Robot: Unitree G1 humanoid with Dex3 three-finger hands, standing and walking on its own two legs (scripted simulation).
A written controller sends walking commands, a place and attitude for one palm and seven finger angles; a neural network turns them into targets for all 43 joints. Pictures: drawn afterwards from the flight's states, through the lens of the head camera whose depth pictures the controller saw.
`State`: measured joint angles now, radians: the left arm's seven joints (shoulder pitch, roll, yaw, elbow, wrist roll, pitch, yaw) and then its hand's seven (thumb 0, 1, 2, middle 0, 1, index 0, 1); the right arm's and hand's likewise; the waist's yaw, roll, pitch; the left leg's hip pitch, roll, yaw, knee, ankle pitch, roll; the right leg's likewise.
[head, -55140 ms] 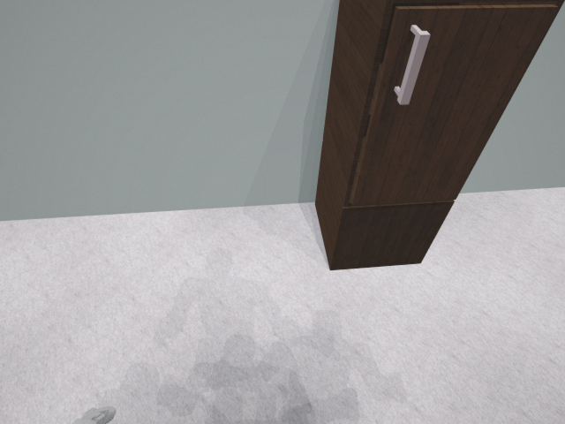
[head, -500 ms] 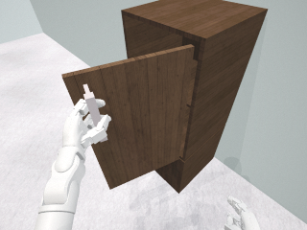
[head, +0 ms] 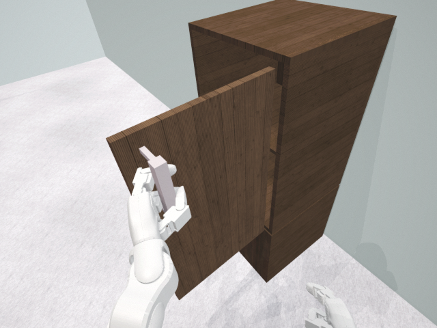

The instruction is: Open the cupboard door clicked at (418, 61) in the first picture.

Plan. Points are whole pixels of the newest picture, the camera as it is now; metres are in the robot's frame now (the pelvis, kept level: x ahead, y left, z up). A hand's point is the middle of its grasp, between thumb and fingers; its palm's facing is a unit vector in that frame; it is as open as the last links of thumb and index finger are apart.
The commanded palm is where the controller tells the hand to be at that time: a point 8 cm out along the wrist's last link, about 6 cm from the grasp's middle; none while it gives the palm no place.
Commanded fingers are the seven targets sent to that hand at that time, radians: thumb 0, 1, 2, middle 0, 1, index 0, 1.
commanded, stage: pull the door open along its arc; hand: left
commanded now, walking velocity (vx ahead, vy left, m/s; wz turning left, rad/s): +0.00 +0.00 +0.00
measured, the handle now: (161, 188) +0.31 +0.12 +0.14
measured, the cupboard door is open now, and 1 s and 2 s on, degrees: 93 94 98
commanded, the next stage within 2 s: open thumb and fingers to let go in 0.06 s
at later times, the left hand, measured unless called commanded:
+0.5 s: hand (191, 205) +0.27 +0.06 +0.15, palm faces +0.34 -0.94 +0.02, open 8.8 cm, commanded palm +0.22 +0.11 +0.15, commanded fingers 0.00 -0.36 0.36 -0.31 -1.22 -0.31 -1.22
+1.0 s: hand (182, 203) +0.28 +0.08 +0.15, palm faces +0.23 -0.97 +0.03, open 14.9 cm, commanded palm +0.22 +0.12 +0.15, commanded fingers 0.00 -0.50 0.30 -0.15 -0.30 -0.15 -0.30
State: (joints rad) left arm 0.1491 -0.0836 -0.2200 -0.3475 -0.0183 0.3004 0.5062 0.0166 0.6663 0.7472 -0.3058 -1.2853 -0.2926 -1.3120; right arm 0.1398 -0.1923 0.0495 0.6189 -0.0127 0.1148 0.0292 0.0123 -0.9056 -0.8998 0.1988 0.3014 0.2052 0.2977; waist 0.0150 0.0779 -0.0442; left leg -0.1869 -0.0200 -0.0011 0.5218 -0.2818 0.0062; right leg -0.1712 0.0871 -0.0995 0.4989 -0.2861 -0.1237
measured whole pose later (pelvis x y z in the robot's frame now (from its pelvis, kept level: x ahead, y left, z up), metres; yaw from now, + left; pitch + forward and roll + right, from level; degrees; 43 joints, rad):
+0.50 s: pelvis +0.00 -0.02 +0.00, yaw -3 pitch -3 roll +2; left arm 0.14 -0.06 -0.20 -0.32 -0.04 0.24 0.52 0.01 0.26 0.62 -0.37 -1.28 -0.35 -1.28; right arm 0.08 -0.19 0.04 0.63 -0.01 0.10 -0.01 0.01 -0.91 -0.90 0.20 0.30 0.20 0.30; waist 0.04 0.08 -0.04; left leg -0.19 -0.04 -0.11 0.52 -0.26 0.02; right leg -0.17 0.12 -0.06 0.47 -0.26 -0.14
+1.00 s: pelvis +0.01 +0.02 +0.00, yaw -2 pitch -2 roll +0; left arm 0.16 -0.05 -0.29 -0.37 -0.02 0.26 0.49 -0.01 -0.49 0.30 -0.32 -0.69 -0.32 -0.67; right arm 0.10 -0.19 0.04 0.61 -0.02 0.11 0.01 0.01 -0.91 -0.90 0.20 0.30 0.20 0.30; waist 0.03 0.07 -0.04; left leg -0.19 -0.06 -0.08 0.55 -0.31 0.02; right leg -0.18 0.09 -0.05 0.52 -0.30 -0.10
